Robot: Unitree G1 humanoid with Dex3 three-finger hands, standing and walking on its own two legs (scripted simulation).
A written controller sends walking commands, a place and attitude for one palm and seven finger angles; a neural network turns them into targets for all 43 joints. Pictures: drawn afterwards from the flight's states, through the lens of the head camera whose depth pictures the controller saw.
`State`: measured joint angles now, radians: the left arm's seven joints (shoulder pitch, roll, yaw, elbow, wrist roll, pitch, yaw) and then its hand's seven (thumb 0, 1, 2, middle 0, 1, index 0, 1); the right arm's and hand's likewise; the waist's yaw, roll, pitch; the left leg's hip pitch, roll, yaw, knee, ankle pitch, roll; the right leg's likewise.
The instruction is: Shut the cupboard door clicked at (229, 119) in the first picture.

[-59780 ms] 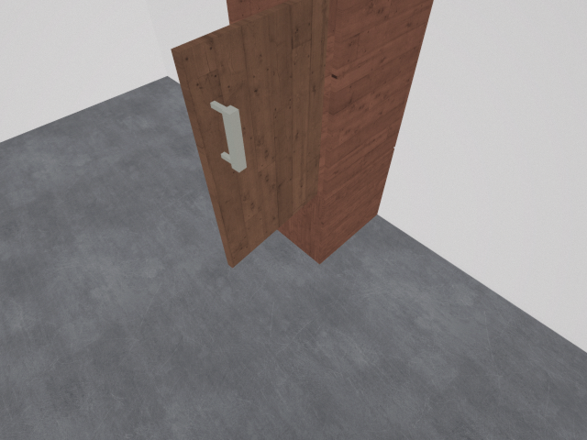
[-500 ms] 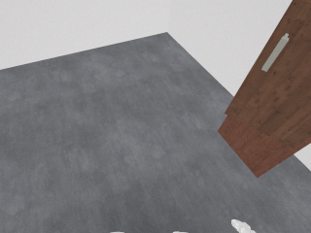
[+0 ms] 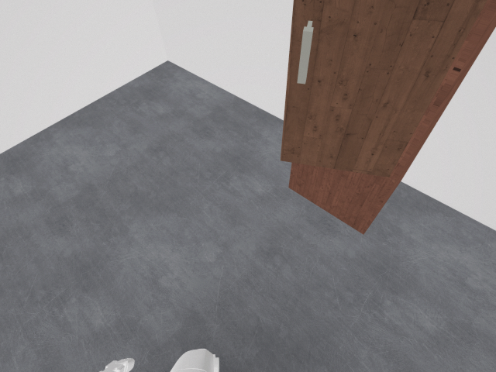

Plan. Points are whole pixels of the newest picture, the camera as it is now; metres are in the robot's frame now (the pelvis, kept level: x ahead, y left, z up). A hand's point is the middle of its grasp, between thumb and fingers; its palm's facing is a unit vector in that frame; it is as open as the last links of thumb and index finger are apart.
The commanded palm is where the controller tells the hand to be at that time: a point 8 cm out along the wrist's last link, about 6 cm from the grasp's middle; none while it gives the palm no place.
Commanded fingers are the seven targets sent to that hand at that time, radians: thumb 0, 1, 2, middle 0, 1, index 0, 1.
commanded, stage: turn to face it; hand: left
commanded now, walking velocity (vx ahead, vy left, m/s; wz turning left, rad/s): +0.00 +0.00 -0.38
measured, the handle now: (305, 52) +0.79 -0.11 +0.08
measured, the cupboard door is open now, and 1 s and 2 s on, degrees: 27 27 27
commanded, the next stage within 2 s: take the last steps up to it in 0.32 s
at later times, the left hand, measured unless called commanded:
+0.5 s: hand out of the picture +0.12 +0.23 -0.16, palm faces -0.16 -0.96 -0.22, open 7.4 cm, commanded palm none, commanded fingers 0.00 0.90 0.90 -0.20 -0.30 -0.20 -0.30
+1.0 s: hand out of the picture +0.11 +0.13 -0.19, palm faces -0.23 -0.97 -0.12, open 7.4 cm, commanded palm none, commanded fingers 0.00 0.90 0.90 -0.20 -0.30 -0.20 -0.30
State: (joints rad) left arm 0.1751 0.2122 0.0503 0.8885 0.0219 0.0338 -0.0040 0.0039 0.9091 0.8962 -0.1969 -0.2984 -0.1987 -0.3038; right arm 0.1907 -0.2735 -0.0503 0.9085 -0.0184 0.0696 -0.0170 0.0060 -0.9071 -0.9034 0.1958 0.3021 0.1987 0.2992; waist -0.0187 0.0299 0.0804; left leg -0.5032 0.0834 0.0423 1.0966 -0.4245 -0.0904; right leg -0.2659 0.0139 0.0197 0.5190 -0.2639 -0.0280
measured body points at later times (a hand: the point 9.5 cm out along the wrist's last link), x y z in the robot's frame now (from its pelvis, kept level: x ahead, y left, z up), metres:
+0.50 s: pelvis +0.01 +0.03 +0.00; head +0.04 +0.04 +0.45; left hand +0.12 +0.28 -0.15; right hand +0.00 -0.21 -0.14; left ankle +0.04 +0.14 -0.74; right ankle -0.05 -0.10 -0.69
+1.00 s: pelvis +0.11 -0.04 -0.01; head +0.14 -0.02 +0.44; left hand +0.13 +0.18 -0.18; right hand +0.11 -0.30 -0.15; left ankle +0.21 +0.04 -0.74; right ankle -0.05 -0.08 -0.74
